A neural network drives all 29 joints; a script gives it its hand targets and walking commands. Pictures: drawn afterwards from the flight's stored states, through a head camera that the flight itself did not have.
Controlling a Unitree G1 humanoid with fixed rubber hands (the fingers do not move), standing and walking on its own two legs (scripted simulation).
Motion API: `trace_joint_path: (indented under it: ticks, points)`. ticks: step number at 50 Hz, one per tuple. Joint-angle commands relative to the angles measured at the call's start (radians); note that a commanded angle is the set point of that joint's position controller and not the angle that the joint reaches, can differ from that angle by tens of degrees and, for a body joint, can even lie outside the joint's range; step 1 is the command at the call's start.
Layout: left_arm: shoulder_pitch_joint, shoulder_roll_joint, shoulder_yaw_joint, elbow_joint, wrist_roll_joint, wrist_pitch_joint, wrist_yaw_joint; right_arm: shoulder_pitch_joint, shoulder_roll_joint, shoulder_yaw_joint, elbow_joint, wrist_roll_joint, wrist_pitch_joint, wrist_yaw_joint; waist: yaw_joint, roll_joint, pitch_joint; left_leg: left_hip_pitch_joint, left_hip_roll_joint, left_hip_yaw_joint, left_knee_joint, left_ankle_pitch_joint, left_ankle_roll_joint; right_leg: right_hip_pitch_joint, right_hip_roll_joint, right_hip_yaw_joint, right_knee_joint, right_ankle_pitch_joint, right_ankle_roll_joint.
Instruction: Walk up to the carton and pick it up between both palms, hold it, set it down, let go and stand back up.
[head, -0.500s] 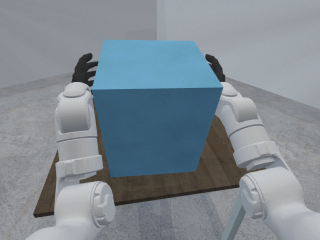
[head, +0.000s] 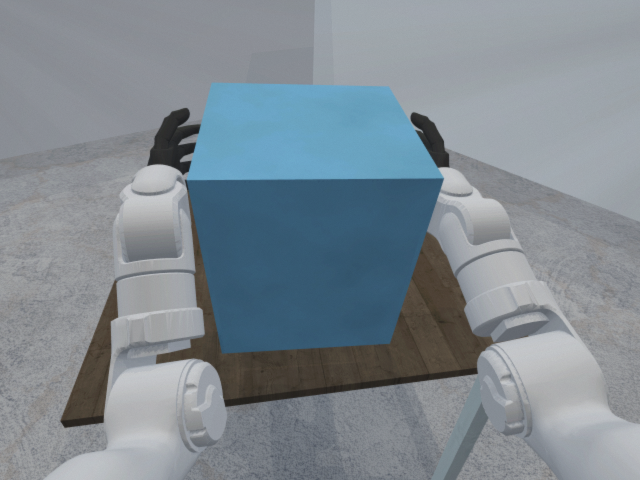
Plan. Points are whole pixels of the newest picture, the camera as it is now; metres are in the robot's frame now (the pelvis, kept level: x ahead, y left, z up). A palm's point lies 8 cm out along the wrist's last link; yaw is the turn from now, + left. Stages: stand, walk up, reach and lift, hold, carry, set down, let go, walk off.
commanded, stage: hold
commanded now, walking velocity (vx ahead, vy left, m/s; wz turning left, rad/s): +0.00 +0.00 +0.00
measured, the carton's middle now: (305, 219) +0.35 +0.02 +0.22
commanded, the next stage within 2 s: none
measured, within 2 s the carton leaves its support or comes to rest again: neither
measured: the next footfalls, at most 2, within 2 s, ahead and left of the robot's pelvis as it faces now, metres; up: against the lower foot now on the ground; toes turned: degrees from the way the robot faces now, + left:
none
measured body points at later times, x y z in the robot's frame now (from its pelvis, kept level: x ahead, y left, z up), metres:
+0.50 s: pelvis +0.01 +0.00 +0.00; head -0.06 +0.02 +0.44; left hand +0.38 +0.17 +0.27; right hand +0.39 -0.14 +0.26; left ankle +0.04 +0.12 -0.75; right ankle -0.01 -0.10 -0.75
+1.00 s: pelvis +0.00 +0.00 +0.00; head -0.07 +0.02 +0.44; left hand +0.38 +0.17 +0.27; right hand +0.38 -0.14 +0.26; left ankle +0.04 +0.12 -0.75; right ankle -0.01 -0.10 -0.75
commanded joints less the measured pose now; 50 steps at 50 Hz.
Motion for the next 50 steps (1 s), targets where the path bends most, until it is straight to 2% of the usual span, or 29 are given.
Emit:
trace_joint_path:
  ticks: [1,10,11,12,14,18,20,23,25,32,39,45,50]
  points:
    - [-0.565,-0.564,-0.405,-0.093,-0.159,-0.031,-0.124,-0.750,0.534,0.273,-0.296,0.126,-0.030,0.103,-0.016,0.113,-0.240,0.154,-0.061,0.006,-0.007,0.184,-0.017,-0.028,0.057,0.018,-0.044,0.141,0.058]
    - [-0.527,-0.553,-0.420,-0.159,-0.154,-0.006,-0.129,-0.719,0.526,0.305,-0.349,0.148,-0.011,0.097,-0.013,0.102,-0.229,0.169,-0.062,0.008,0.002,0.240,-0.023,0.001,0.063,0.016,-0.037,0.199,0.060]
    - [-0.528,-0.495,-0.354,-0.032,-0.102,0.007,-0.137,-0.715,0.500,0.267,-0.228,0.112,0.015,0.097,0.012,0.092,-0.074,0.115,-0.055,0.021,-0.037,0.120,-0.006,-0.068,0.055,0.023,-0.059,0.081,0.052]
    - [-0.533,-0.519,-0.350,-0.049,-0.105,0.010,-0.150,-0.726,0.530,0.271,-0.248,0.105,0.006,0.104,0.014,0.073,-0.096,0.089,-0.051,0.028,-0.054,0.076,0.002,-0.054,0.057,0.023,-0.056,0.052,0.047]
    - [-0.541,-0.541,-0.360,-0.073,-0.116,0.006,-0.157,-0.750,0.533,0.265,-0.279,0.105,-0.001,0.110,0.025,0.088,-0.139,0.085,-0.051,0.022,-0.053,0.083,0.005,-0.027,0.058,0.028,-0.050,0.065,0.039]
    - [-0.564,-0.575,-0.449,-0.184,-0.191,-0.023,-0.129,-0.788,0.570,0.326,-0.426,0.157,-0.031,0.088,-0.004,0.095,-0.354,0.226,-0.071,0.009,0.050,0.317,-0.019,-0.001,0.069,0.023,-0.023,0.280,0.066]
    - [-0.533,-0.555,-0.443,-0.190,-0.192,-0.022,-0.122,-0.748,0.564,0.346,-0.431,0.162,-0.023,0.073,-0.016,0.079,-0.342,0.247,-0.077,0.012,0.058,0.326,-0.020,-0.007,0.065,0.021,-0.019,0.329,0.080]
    - [-0.474,-0.517,-0.388,-0.142,-0.143,-0.002,-0.137,-0.668,0.541,0.331,-0.356,0.132,0.000,0.069,-0.014,0.056,-0.226,0.194,-0.076,0.023,0.010,0.221,-0.008,-0.003,0.055,0.022,-0.031,0.267,0.084]
    - [-0.477,-0.512,-0.381,-0.132,-0.129,0.008,-0.152,-0.672,0.537,0.314,-0.345,0.117,0.005,0.075,-0.006,0.062,-0.184,0.156,-0.070,0.023,-0.015,0.173,-0.004,-0.001,0.053,0.022,-0.039,0.206,0.074]
    - [-0.527,-0.545,-0.441,-0.197,-0.162,-0.006,-0.143,-0.728,0.562,0.333,-0.427,0.142,-0.013,0.070,-0.013,0.101,-0.251,0.206,-0.074,0.010,0.032,0.279,-0.023,-0.007,0.057,0.016,-0.025,0.273,0.076]
    - [-0.517,-0.529,-0.391,-0.121,-0.129,0.006,-0.151,-0.713,0.548,0.298,-0.341,0.104,-0.005,0.087,0.007,0.085,-0.173,0.137,-0.063,0.025,-0.026,0.128,0.001,-0.030,0.054,0.019,-0.043,0.124,0.062]
    - [-0.544,-0.545,-0.405,-0.112,-0.154,-0.011,-0.143,-0.755,0.560,0.294,-0.357,0.105,-0.020,0.090,0.003,0.078,-0.236,0.159,-0.064,0.024,-0.008,0.151,0.003,-0.039,0.057,0.021,-0.043,0.138,0.063]
    - [-0.540,-0.540,-0.390,-0.086,-0.149,-0.012,-0.140,-0.742,0.554,0.284,-0.323,0.096,-0.019,0.093,0.003,0.075,-0.215,0.143,-0.063,0.026,-0.020,0.119,0.008,-0.048,0.055,0.022,-0.048,0.108,0.061]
